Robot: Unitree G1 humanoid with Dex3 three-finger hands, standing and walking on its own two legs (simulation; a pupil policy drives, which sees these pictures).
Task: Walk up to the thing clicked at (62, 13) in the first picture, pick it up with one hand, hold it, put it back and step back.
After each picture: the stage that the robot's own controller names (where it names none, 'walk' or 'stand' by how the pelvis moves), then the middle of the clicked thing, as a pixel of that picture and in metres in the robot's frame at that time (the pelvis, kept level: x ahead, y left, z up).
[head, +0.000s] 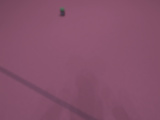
stand; (62, 11) +2.10 +0.34 -0.72
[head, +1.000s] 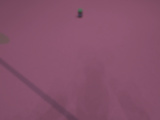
walk; (80, 13) +1.96 +0.20 -0.70
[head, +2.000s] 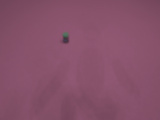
walk; (65, 37) +1.35 +0.25 -0.69
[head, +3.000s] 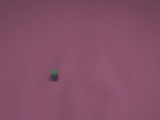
walk; (54, 75) +0.88 +0.25 -0.71
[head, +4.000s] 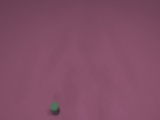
walk; (55, 108) +0.54 +0.24 -0.70
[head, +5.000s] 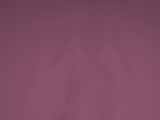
stand; out of the picture +0.36 +0.19 -0.70
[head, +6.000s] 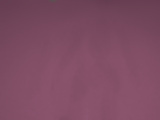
stand; out of the picture +0.37 +0.19 -0.72
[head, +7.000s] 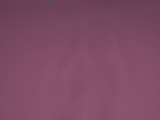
stand; out of the picture +0.37 +0.21 -0.73
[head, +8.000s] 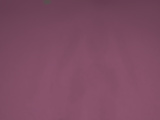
stand; out of the picture +0.36 +0.22 -0.73
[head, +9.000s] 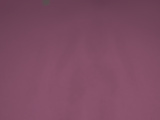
stand; out of the picture +0.36 +0.22 -0.73
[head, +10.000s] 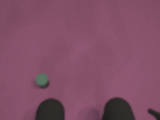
go down; (42, 81) +0.42 +0.20 -0.45
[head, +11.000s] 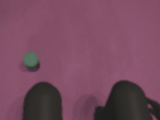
go down; (32, 62) +0.45 +0.22 -0.32
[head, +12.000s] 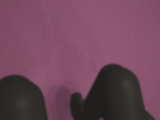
close in; out of the picture +0.44 +0.25 -0.23
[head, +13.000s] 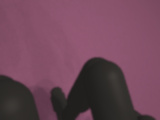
close; out of the picture +0.43 +0.27 -0.23
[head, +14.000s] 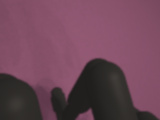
lift; out of the picture +0.40 +0.25 -0.23
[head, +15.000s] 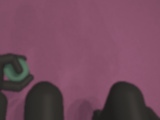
lift; (19, 74) +0.34 +0.23 -0.09
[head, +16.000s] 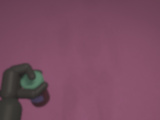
hold; (36, 90) +0.33 +0.17 +0.03
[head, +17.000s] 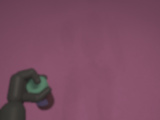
hold; (41, 94) +0.32 +0.16 -0.01
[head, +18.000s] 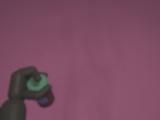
crouch; (42, 91) +0.33 +0.17 -0.01
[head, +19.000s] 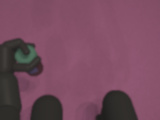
crouch; (30, 62) +0.42 +0.18 -0.10
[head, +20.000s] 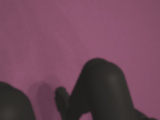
lower; out of the picture +0.44 +0.25 -0.23
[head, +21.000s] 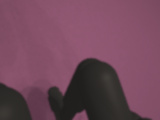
lower; out of the picture +0.43 +0.26 -0.23
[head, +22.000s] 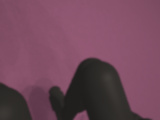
lower; out of the picture +0.43 +0.26 -0.23
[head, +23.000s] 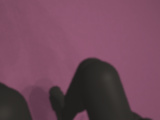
lower; out of the picture +0.43 +0.26 -0.23
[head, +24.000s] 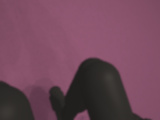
loosen; out of the picture +0.43 +0.25 -0.23
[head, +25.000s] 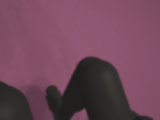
withdraw; out of the picture +0.42 +0.25 -0.23
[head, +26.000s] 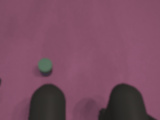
walk; (45, 67) +0.44 +0.18 -0.34
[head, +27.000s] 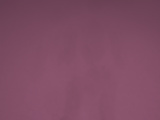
stand; out of the picture +0.35 +0.16 -0.66
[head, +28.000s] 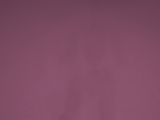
stand; out of the picture +0.38 +0.17 -0.67
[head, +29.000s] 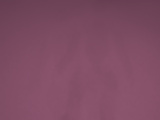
stand; out of the picture +0.37 +0.15 -0.69
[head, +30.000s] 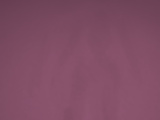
walk; out of the picture +0.39 +0.17 -0.72
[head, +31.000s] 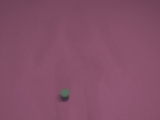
walk; (64, 95) +0.56 +0.11 -0.70
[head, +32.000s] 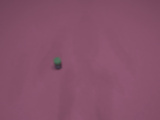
walk; (57, 63) +0.86 +0.27 -0.68
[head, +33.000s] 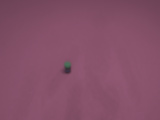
stand; (67, 67) +0.98 +0.18 -0.71
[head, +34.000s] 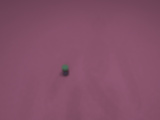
stand; (65, 70) +1.00 +0.20 -0.72
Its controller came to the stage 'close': yes
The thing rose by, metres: 0.70
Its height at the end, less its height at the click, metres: +0.00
